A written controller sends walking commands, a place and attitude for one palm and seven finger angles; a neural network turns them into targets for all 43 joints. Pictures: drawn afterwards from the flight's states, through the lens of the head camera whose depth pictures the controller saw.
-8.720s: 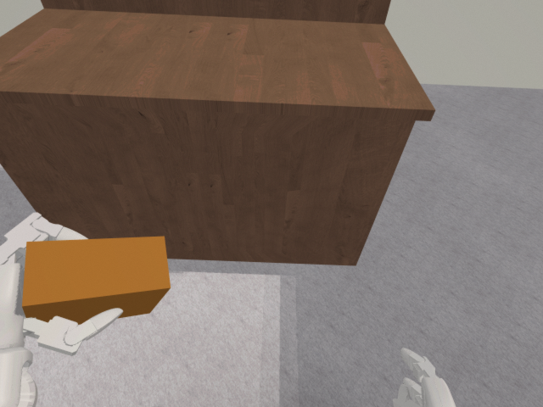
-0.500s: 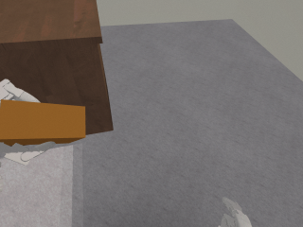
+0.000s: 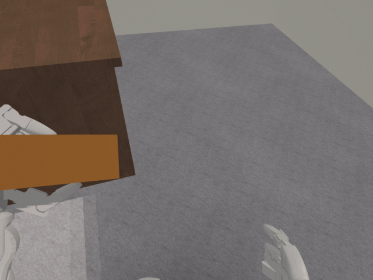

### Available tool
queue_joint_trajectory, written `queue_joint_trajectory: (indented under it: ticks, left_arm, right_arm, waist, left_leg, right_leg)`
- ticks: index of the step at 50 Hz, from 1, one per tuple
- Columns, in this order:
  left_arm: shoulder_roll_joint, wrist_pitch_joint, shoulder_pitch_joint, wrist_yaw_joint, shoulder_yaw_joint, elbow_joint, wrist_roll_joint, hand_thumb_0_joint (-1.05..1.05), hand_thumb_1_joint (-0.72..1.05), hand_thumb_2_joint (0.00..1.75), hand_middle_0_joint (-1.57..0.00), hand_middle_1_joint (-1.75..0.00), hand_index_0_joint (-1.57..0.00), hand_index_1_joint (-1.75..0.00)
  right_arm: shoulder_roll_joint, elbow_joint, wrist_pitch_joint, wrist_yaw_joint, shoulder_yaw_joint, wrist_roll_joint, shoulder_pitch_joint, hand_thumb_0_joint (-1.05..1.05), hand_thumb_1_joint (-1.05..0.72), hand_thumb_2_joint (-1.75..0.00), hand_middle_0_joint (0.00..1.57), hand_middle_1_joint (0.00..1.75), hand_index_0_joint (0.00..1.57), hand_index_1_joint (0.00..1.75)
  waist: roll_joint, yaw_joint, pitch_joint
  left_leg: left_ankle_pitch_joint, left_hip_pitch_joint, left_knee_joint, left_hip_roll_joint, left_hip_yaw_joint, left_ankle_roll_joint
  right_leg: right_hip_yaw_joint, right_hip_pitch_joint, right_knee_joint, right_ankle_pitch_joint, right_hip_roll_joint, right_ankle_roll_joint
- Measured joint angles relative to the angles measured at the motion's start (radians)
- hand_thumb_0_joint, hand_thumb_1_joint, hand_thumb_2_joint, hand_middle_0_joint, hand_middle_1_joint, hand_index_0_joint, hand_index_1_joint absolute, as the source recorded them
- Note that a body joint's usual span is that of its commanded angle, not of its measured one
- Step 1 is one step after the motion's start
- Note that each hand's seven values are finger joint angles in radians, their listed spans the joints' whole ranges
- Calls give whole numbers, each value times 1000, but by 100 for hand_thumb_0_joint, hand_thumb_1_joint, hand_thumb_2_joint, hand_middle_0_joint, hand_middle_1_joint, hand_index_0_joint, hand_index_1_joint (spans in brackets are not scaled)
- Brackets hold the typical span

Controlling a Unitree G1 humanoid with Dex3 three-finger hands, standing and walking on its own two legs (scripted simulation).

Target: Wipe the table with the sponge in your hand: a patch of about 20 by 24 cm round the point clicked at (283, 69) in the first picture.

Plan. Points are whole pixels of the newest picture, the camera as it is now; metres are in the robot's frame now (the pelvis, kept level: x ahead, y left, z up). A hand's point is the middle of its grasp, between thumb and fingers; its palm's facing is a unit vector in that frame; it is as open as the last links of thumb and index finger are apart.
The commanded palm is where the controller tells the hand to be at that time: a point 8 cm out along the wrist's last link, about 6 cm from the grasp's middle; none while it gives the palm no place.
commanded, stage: shuffle to correct the standing spot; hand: left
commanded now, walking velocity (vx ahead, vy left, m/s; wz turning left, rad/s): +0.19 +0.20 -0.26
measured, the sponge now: (80, 160) +0.24 +0.20 +0.18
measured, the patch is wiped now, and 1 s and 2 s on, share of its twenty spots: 0.00 0.00 0.00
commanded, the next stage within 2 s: none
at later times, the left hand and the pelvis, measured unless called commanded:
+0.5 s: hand (41, 115) +0.33 +0.31 +0.17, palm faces +0.31 -0.80 -0.52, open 10.3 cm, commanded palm +0.28 +0.34 +0.19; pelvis +0.10 +0.07 +0.01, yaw -4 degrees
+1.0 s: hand (16, 83) +0.40 +0.39 +0.18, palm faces +0.40 -0.78 -0.49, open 10.3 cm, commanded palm +0.35 +0.41 +0.19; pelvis +0.18 +0.14 +0.01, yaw -3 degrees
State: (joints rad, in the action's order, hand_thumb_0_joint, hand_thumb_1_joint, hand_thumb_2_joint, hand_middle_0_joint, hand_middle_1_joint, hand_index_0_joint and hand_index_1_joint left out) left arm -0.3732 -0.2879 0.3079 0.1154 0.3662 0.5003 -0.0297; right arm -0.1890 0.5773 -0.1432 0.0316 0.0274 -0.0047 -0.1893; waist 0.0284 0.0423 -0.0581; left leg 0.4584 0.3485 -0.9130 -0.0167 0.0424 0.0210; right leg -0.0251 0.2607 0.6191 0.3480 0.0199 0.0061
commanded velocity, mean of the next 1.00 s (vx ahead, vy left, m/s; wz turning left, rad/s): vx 0.16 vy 0.20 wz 0.00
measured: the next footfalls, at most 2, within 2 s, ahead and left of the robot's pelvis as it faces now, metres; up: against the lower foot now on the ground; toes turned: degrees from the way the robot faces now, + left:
left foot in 0.08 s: +0.08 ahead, +0.13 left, +0.00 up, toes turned -2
right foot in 0.30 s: +0.10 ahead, -0.04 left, +0.00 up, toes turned -10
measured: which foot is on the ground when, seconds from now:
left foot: up 0.00-0.06, down 0.08-0.30, up 0.32-0.58, down 0.60-0.84, up 0.86-1.00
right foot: down 0.00-0.08, up 0.10-0.28, down 0.30-0.62, up 0.64-0.82, down 0.84-1.00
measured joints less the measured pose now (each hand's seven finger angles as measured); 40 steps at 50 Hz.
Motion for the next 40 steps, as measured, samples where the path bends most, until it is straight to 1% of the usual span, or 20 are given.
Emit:
queue_joint_trajectory:
  ticks: [1,2,4,7,9,11,14,15,17,19,21,23,26,28,30,32,33,35,37,40]
  left_arm:
    - [5,-8,14,1,-4,10,1,-1,-51,100,-72,-135,-72,-135]
    - [10,-11,33,2,-5,20,1,-1,-51,100,-72,-135,-72,-135]
    - [14,-8,69,-5,2,33,-4,-1,-51,100,-72,-135,-72,-135]
    - [-13,14,96,-17,27,1,1,-1,-51,100,-72,-135,-72,-135]
    - [-28,36,108,-23,40,-20,2,-1,-51,100,-72,-135,-72,-135]
    - [-33,56,105,-20,45,-13,6,-1,-51,100,-72,-135,-72,-135]
    - [-42,55,100,-8,47,32,9,-1,-51,100,-72,-135,-72,-135]
    - [-54,47,100,-5,50,50,11,-1,-51,100,-72,-135,-72,-135]
    - [-56,25,98,-5,45,62,6,-1,-51,100,-72,-135,-72,-134]
    - [-49,9,118,-9,42,49,-4,-1,-51,100,-72,-135,-72,-134]
    - [-43,-1,162,-11,56,26,-6,-1,-51,100,-72,-135,-72,-134]
    - [-38,-6,198,-12,70,-5,-1,-1,-51,100,-72,-135,-72,-134]
    - [-25,15,198,-9,65,-32,8,-1,-51,100,-72,-135,-72,-134]
    - [-12,31,177,-4,45,-25,14,-1,-51,100,-72,-135,-72,-134]
    - [-1,43,159,-2,25,7,20,-1,-51,100,-72,-135,-72,-134]
    - [-23,43,115,1,28,32,22,-1,-51,100,-72,-135,-72,-134]
    - [-41,37,88,3,32,33,26,-1,-51,100,-72,-135,-72,-134]
    - [-72,35,52,3,46,32,28,-1,-51,100,-72,-135,-72,-134]
    - [-86,34,46,4,64,43,23,-1,-51,100,-72,-135,-72,-134]
    - [-82,31,82,5,81,60,6,-1,-51,100,-72,-135,-72,-134]
  right_arm:
    - [-4,-3,11,6,-1,1,9,2,-90,-90,20,30,21,30]
    - [-8,-11,23,9,-1,2,17,2,-90,-90,20,30,21,30]
    - [-23,-34,35,5,-7,-2,28,2,-90,-90,20,30,21,30]
    - [6,-33,37,-12,-31,-3,41,2,-90,-90,20,30,21,30]
    - [24,-34,34,-18,-31,0,21,2,-90,-90,20,30,21,30]
    - [30,-31,23,-20,-22,-2,-6,1,-90,-90,20,30,20,30]
    - [18,-29,11,-13,-7,-8,-44,1,-90,-90,20,30,20,30]
    - [11,-29,13,-10,-4,-9,-53,1,-90,-90,20,30,20,30]
    - [-7,2,32,-8,-10,-2,-43,1,-90,-90,20,30,21,30]
    - [-19,34,53,-5,-22,3,-41,2,-90,-90,20,30,21,30]
    - [-29,49,72,-1,-33,4,-43,2,-90,-90,20,30,21,30]
    - [-35,51,85,-3,-42,3,-45,2,-90,-90,20,30,21,30]
    - [-43,47,76,-16,-53,4,-48,2,-90,-90,20,30,20,30]
    - [-52,45,57,-28,-60,4,-46,2,-90,-90,20,30,20,30]
    - [-68,29,37,-42,-68,2,-44,2,-90,-90,20,30,20,30]
    - [-48,24,22,-52,-82,0,-9,2,-90,-90,20,30,20,30]
    - [-27,24,17,-53,-83,-1,11,2,-90,-90,20,30,20,30]
    - [14,16,9,-52,-70,-2,39,2,-91,-90,20,30,20,30]
    - [44,1,0,-43,-51,-7,50,2,-91,-90,20,30,20,30]
    - [62,-20,-5,-33,-22,-14,38,2,-90,-90,20,30,20,30]
  waist:
    - [8,2,1]
    - [14,-1,3]
    - [9,-15,-8]
    - [42,-13,-36]
    - [44,-24,-30]
    - [33,-33,-30]
    - [6,-44,-29]
    - [0,-54,-25]
    - [-32,-68,-30]
    - [-45,-70,-20]
    - [-44,-63,-5]
    - [-36,-57,-2]
    - [-8,-41,-29]
    - [7,-29,-54]
    - [3,-21,-65]
    - [28,-22,-84]
    - [42,-21,-93]
    - [56,-27,-92]
    - [50,-35,-76]
    - [16,-38,-35]
  left_leg:
    - [30,24,1,7,-23,1]
    - [17,32,58,21,-41,1]
    - [-137,13,198,46,-55,-9]
    - [-88,-19,166,20,15,5]
    - [-70,-45,201,11,29,17]
    - [-84,-71,246,7,28,16]
    - [-78,-80,255,1,19,21]
    - [-65,-56,208,-4,17,24]
    - [-40,33,-20,-7,-12,8]
    - [-52,123,-232,-8,-34,-15]
    - [-72,189,-317,16,-50,-29]
    - [-115,226,-267,60,-63,-33]
    - [-194,189,-7,112,-44,-25]
    - [-256,119,171,116,-12,-19]
    - [-301,35,311,103,13,-10]
    - [-226,30,278,79,27,-45]
    - [-210,33,254,70,33,-50]
    - [-207,32,244,61,36,-49]
    - [-207,30,251,60,37,-42]
    - [-192,32,249,61,39,-40]
  right_leg:
    - [16,3,3,3,1,4]
    - [31,8,12,10,3,12]
    - [52,28,80,46,7,16]
    - [77,113,346,157,11,-12]
    - [40,154,432,189,-4,-21]
    - [-15,157,382,159,-14,-25]
    - [-90,87,111,11,-29,-32]
    - [-100,59,42,-23,-28,-58]
    - [-120,50,52,3,-30,-80]
    - [-119,30,39,20,-23,-72]
    - [-101,13,6,12,-13,-54]
    - [-84,-3,-25,3,2,-39]
    - [-65,-29,-35,10,42,-12]
    - [-55,-45,-10,36,74,11]
    - [-45,-38,61,81,95,34]
    - [2,37,253,144,114,25]
    - [30,81,367,181,101,16]
    - [30,154,509,221,73,8]
    - [-7,192,510,206,55,4]
    - [-67,160,304,131,33,4]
